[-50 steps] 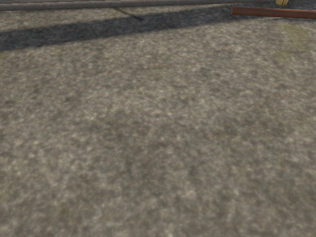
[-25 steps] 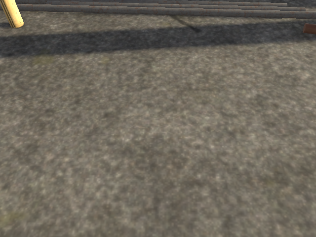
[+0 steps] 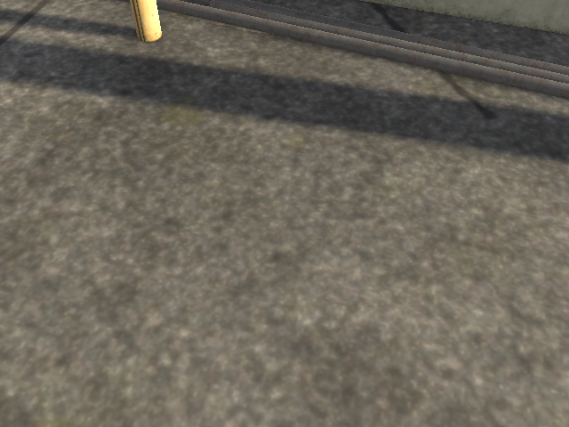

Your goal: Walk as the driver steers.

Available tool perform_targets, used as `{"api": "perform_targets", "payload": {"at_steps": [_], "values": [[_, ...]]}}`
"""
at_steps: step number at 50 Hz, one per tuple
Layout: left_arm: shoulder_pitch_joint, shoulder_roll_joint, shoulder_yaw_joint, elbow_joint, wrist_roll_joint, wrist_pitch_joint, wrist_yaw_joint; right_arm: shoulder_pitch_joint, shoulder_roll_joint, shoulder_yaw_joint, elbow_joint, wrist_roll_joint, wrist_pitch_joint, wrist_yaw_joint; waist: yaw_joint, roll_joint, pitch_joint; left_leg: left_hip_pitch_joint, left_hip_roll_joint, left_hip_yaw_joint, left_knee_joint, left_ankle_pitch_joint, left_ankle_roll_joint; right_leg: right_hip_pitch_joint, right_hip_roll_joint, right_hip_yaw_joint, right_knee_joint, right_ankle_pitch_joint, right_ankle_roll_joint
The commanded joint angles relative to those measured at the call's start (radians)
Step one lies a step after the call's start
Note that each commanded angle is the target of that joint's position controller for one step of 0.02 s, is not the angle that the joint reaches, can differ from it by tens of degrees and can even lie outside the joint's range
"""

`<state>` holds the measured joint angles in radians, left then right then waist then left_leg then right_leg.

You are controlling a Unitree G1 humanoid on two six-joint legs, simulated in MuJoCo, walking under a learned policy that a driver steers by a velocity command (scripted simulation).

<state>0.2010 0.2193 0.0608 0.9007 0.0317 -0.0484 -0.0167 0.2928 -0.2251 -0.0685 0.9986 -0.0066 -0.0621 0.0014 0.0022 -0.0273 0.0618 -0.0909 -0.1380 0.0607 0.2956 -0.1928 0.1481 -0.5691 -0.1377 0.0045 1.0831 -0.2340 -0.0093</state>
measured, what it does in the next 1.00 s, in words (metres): walks ahead, turning right: right foot, then left foot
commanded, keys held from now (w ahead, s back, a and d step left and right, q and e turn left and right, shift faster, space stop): w+e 0.56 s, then e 0.10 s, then no key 0.34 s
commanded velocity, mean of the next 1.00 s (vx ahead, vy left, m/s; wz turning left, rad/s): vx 0.38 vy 0.00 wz -0.35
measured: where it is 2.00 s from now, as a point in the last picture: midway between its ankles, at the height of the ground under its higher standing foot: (336, 388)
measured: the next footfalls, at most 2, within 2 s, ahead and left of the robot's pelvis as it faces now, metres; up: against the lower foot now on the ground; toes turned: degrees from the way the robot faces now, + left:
right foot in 0.32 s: +0.32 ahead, -0.10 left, +0.00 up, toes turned -13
left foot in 0.82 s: +0.64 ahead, -0.06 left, +0.00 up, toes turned -25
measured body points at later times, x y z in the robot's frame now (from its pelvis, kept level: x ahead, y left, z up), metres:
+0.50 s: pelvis +0.28 -0.06 -0.01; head +0.30 -0.07 +0.44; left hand +0.37 +0.19 -0.14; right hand +0.32 -0.33 -0.14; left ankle +0.28 +0.09 -0.65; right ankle +0.28 -0.09 -0.74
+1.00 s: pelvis +0.49 -0.08 -0.01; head +0.53 -0.08 +0.44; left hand +0.67 +0.14 -0.15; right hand +0.49 -0.35 -0.12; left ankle +0.61 -0.05 -0.74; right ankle +0.37 -0.16 -0.67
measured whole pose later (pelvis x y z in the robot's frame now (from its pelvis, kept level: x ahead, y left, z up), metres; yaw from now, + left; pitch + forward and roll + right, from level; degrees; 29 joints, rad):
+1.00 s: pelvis +0.49 -0.08 -0.01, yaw -27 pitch +0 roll -1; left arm 0.25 0.28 0.05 0.87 0.02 0.02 0.01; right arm 0.17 -0.22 0.00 0.83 -0.02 -0.05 -0.01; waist 0.01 -0.03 0.09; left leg -0.34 -0.03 0.04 0.42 -0.07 0.07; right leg -0.37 0.08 0.10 1.04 -0.46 0.00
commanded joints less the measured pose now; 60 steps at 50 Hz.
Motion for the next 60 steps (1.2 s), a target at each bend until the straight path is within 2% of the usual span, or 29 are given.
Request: {"api": "perform_targets", "payload": {"at_steps": [1,5,10,13,15,16,17,18,19,21,23,27,29,32,36,39,40,41,42,43,44,45,46,48,50,55,58,59,60], "values": [[0.037,0.065,0.013,-0.016,-0.011,0.021,-0.010,0.087,-0.108,-0.013,-0.015,-0.002,-0.027,-0.001,-0.006,0.067,0.010,0.029,0.272,-0.122,-0.144,0.496,0.004,-0.076,0.007,-0.024,-0.052,0.109,-0.006],[-0.073,0.056,0.006,-0.048,-0.022,0.016,-0.014,0.127,-0.089,0.004,0.000,-0.012,-0.035,-0.007,-0.038,0.086,0.040,0.093,0.270,-0.042,-0.160,0.536,-0.047,-0.125,0.064,-0.010,-0.203,0.220,-0.032],[-0.177,0.031,-0.016,-0.086,-0.012,0.011,-0.017,0.164,-0.075,0.023,0.027,-0.015,-0.040,-0.032,-0.053,0.083,0.062,0.198,0.309,0.041,-0.142,0.739,-0.062,-0.072,0.120,-0.114,-0.422,0.236,-0.074],[-0.091,0.060,-0.008,-0.071,-0.011,0.009,-0.009,0.154,-0.123,0.019,0.031,-0.018,-0.038,-0.054,0.005,0.127,-0.008,0.272,0.343,0.082,0.045,1.172,-0.077,0.067,0.203,-0.178,-0.462,0.106,-0.130],[0.136,0.111,0.015,-0.002,-0.008,0.004,0.000,0.113,-0.159,0.007,0.013,-0.026,-0.024,-0.061,0.107,0.147,-0.115,0.239,0.366,0.086,0.342,1.205,-0.075,0.271,0.235,-0.153,-0.499,0.030,-0.182],[0.269,0.143,0.033,0.034,0.005,-0.002,0.004,0.063,-0.175,0.002,-0.009,-0.017,-0.022,-0.053,0.192,0.118,-0.166,0.108,0.340,0.108,0.596,1.001,-0.075,0.460,0.205,-0.082,-0.604,0.055,-0.228],[0.322,0.225,0.057,0.040,0.007,0.003,0.014,0.059,-0.120,0.013,-0.052,-0.019,-0.031,-0.038,0.183,-0.043,-0.236,-0.124,0.222,0.129,0.942,0.292,-0.076,0.651,-0.027,0.221,-0.617,0.081,-0.304],[0.248,0.262,0.065,0.022,-0.006,0.013,0.008,0.091,-0.075,0.015,-0.105,-0.002,-0.037,-0.014,0.088,-0.207,-0.284,-0.536,0.030,-0.035,1.222,-0.347,-0.105,0.860,-0.200,0.752,-0.744,0.105,-0.479],[0.182,0.229,0.061,0.019,-0.032,0.016,0.003,0.014,-0.113,0.015,-0.120,-0.022,-0.048,-0.006,0.079,-0.019,-0.174,-0.636,0.131,-0.148,1.189,-0.236,-0.081,0.767,-0.176,0.640,-0.799,0.013,-0.436],[0.098,0.126,0.033,0.005,-0.022,0.015,0.004,-0.023,-0.114,0.012,-0.139,-0.009,-0.059,0.001,0.007,0.104,-0.014,-0.581,0.196,-0.121,1.035,-0.114,-0.095,0.511,-0.110,0.454,-0.865,0.111,-0.346],[0.081,0.117,0.022,0.002,-0.030,-0.003,0.015,0.001,-0.086,0.020,-0.144,-0.036,-0.021,0.003,-0.037,0.079,-0.005,-0.479,0.227,-0.113,0.922,-0.100,-0.138,0.386,-0.026,0.324,-0.880,0.254,-0.300],[0.156,0.175,0.034,0.011,-0.036,-0.025,0.016,-0.101,-0.080,0.024,-0.206,-0.042,0.018,0.009,-0.020,0.013,-0.006,-0.501,0.232,-0.056,0.737,-0.012,-0.195,0.355,0.046,0.242,-0.889,0.436,-0.267],[0.203,0.173,0.033,0.011,-0.036,-0.018,0.017,-0.190,-0.088,0.024,-0.243,-0.036,0.022,0.011,0.015,-0.007,0.005,-0.549,0.222,-0.043,0.635,0.062,-0.208,0.400,0.061,0.238,-0.865,0.563,-0.226],[0.255,0.179,0.035,0.008,-0.035,-0.001,0.024,-0.261,-0.081,0.033,-0.278,-0.024,0.020,0.009,0.054,-0.034,-0.039,-0.534,0.172,-0.028,0.514,0.123,-0.206,0.479,0.092,0.207,-0.760,0.831,-0.158],[0.281,0.166,0.030,-0.002,-0.021,0.018,0.040,-0.321,-0.086,0.046,-0.304,-0.013,0.012,0.002,0.087,-0.069,-0.067,-0.480,0.114,-0.020,0.347,0.162,-0.174,0.569,0.092,0.227,-0.687,0.860,-0.121],[0.203,0.186,0.033,-0.033,-0.013,0.007,0.050,-0.145,-0.148,0.030,-0.248,-0.018,-0.006,-0.012,0.001,-0.092,-0.114,-0.250,0.089,-0.056,0.204,0.163,-0.115,0.570,0.074,0.268,-0.541,0.935,-0.077],[0.163,0.200,0.034,-0.043,-0.024,-0.003,0.046,-0.035,-0.163,0.025,-0.217,-0.021,-0.022,-0.019,-0.067,-0.067,-0.144,-0.120,0.117,-0.069,0.090,0.298,-0.090,0.550,0.097,0.255,-0.411,0.887,-0.065],[0.157,0.163,0.022,-0.080,-0.042,-0.016,0.039,0.074,-0.208,0.018,-0.203,-0.036,-0.039,-0.029,-0.099,0.026,-0.252,0.121,0.296,-0.201,0.137,0.681,-0.045,0.418,0.144,0.230,-0.198,0.541,-0.049],[0.362,0.067,0.010,-0.067,-0.075,-0.008,0.047,0.058,-0.265,0.005,-0.219,-0.033,-0.027,-0.022,-0.001,0.280,-0.400,0.370,0.616,-0.505,0.251,1.299,0.147,0.197,0.316,0.123,0.131,-0.430,-0.020],[0.395,0.157,0.020,-0.032,-0.040,0.010,0.057,0.048,-0.220,0.004,-0.233,0.000,-0.006,-0.012,-0.006,0.171,-0.463,0.306,0.618,-0.606,0.197,1.132,0.201,0.148,0.291,0.133,0.226,-0.414,-0.033],[0.311,0.174,0.025,-0.019,-0.018,0.024,0.053,-0.030,-0.141,0.024,-0.247,0.007,-0.002,-0.010,0.002,0.063,-0.322,0.159,0.540,-0.499,0.137,0.896,0.170,0.139,0.256,0.154,0.229,-0.322,-0.021],[0.244,0.157,0.020,-0.034,-0.009,0.032,0.045,-0.096,-0.087,0.043,-0.252,0.003,0.002,-0.011,0.015,0.045,-0.216,0.045,0.469,-0.403,0.085,0.738,0.120,0.128,0.227,0.140,0.162,-0.282,-0.012],[0.209,0.139,0.015,-0.038,-0.009,0.044,0.035,-0.111,-0.066,0.055,-0.244,-0.003,0.002,-0.015,0.021,0.070,-0.161,-0.029,0.419,-0.329,0.043,0.676,0.085,0.149,0.201,0.141,0.095,-0.253,0.000],[0.239,0.109,0.005,-0.019,-0.006,0.075,0.022,-0.111,-0.087,0.055,-0.218,-0.011,0.004,-0.016,0.046,0.140,-0.138,-0.157,0.349,-0.227,-0.003,0.593,0.051,0.270,0.203,0.099,0.001,-0.203,0.019],[0.244,0.093,-0.004,-0.006,-0.013,0.088,0.024,-0.112,-0.100,0.055,-0.201,-0.018,0.003,-0.014,0.059,0.151,-0.149,-0.187,0.327,-0.188,-0.017,0.511,0.043,0.323,0.203,0.072,-0.122,-0.208,0.025],[0.137,0.098,-0.020,0.000,-0.011,0.108,0.035,-0.080,-0.144,0.041,-0.173,-0.018,0.034,-0.013,0.016,0.195,-0.113,-0.222,0.321,-0.246,-0.091,-0.077,0.035,0.364,0.175,0.015,-0.388,-0.177,0.009],[0.154,0.085,-0.029,0.032,-0.012,0.093,0.037,-0.082,-0.148,0.035,-0.163,-0.007,0.060,-0.017,0.036,0.154,-0.070,-0.303,0.314,-0.263,-0.094,-0.264,-0.008,0.469,0.175,-0.012,-0.594,-0.061,-0.026],[0.144,0.090,-0.033,0.033,-0.007,0.082,0.040,-0.058,-0.137,0.037,-0.152,-0.007,0.064,-0.018,0.033,0.122,-0.045,-0.338,0.307,-0.265,-0.096,-0.305,-0.048,0.497,0.152,0.030,-0.681,-0.022,-0.044],[0.141,0.115,-0.034,0.030,0.005,0.069,0.045,-0.045,-0.118,0.040,-0.150,-0.004,0.064,-0.016,0.023,0.064,-0.031,-0.353,0.282,-0.249,-0.052,-0.282,-0.091,0.499,0.066,0.141,-0.756,-0.046,-0.067]]}}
